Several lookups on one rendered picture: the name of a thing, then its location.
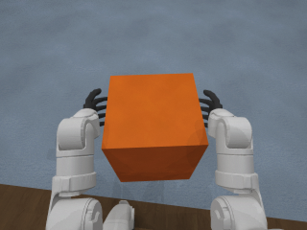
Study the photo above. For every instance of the robot left hand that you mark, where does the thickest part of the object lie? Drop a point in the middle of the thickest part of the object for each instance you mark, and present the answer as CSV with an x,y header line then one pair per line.
x,y
90,102

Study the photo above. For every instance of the robot left forearm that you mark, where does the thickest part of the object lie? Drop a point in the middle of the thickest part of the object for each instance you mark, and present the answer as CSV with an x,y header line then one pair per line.
x,y
75,148

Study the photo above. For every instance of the robot right upper arm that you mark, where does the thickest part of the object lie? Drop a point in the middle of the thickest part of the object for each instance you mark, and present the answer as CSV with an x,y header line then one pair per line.
x,y
237,212

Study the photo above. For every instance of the carton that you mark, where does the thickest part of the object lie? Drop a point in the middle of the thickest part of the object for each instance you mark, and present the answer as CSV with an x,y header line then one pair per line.
x,y
153,128

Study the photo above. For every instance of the left robot thigh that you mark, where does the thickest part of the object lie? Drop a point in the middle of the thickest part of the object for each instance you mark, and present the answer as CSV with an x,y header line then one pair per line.
x,y
121,217

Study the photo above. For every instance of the robot right forearm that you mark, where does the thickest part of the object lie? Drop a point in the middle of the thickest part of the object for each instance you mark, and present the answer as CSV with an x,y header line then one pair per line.
x,y
234,148

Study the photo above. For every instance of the robot left upper arm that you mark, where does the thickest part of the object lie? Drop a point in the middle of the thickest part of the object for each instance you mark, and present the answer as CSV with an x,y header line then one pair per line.
x,y
76,214

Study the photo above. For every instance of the robot right hand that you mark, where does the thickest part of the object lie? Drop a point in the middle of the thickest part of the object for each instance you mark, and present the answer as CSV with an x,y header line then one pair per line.
x,y
214,103

